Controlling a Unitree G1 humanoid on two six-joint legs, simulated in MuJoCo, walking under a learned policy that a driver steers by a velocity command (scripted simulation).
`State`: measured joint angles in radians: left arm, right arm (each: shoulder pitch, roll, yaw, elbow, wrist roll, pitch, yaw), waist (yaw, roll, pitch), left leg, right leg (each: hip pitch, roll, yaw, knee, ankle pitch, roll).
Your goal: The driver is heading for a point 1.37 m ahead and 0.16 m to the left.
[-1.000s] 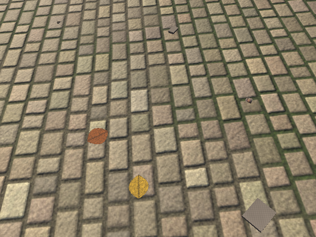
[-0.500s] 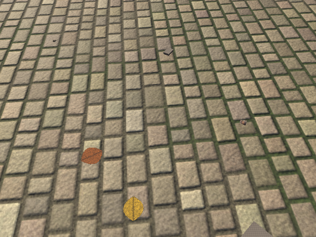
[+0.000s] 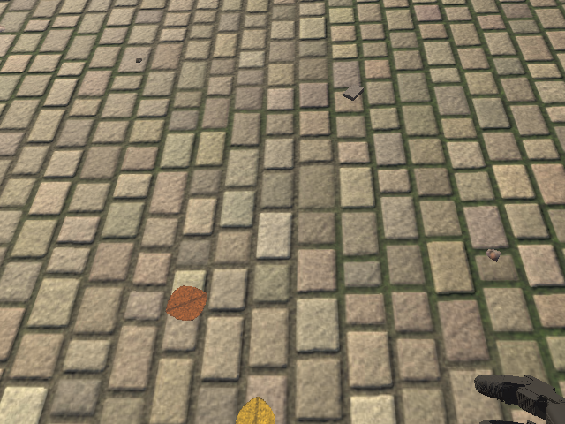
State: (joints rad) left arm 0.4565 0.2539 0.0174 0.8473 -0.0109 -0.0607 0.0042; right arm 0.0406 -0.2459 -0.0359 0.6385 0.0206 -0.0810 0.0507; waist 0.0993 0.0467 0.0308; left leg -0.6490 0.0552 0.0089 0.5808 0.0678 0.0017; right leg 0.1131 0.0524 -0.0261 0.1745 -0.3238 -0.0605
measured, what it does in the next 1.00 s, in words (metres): walks ahead: left foot, then right foot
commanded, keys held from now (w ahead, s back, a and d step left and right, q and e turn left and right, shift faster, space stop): w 0.84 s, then no key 0.16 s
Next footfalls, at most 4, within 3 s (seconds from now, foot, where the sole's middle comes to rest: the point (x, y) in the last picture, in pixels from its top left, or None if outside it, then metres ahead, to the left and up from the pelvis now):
0.10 left None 0.26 0.12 -0.77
0.62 right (392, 393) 0.54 -0.13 -0.77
1.10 left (307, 294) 0.79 0.09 -0.77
1.44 right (393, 324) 0.72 -0.14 -0.77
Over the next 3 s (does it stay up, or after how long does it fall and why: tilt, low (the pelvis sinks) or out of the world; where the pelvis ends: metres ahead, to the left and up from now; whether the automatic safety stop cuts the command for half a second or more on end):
stays up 1.34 0.05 0.00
